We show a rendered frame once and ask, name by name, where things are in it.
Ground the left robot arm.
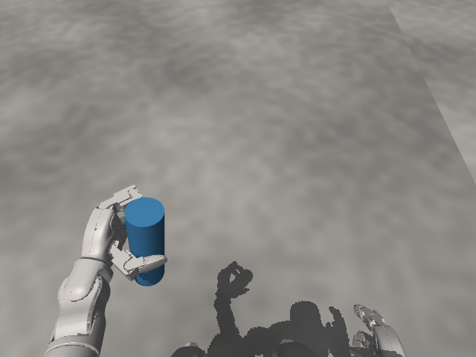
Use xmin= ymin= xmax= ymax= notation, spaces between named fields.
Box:
xmin=44 ymin=257 xmax=114 ymax=357

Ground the left robot hand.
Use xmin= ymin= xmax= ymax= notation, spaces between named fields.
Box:
xmin=80 ymin=185 xmax=167 ymax=281

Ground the can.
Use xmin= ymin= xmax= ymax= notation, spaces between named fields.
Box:
xmin=124 ymin=197 xmax=164 ymax=286

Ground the right robot hand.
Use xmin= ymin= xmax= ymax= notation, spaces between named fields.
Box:
xmin=349 ymin=304 xmax=407 ymax=357

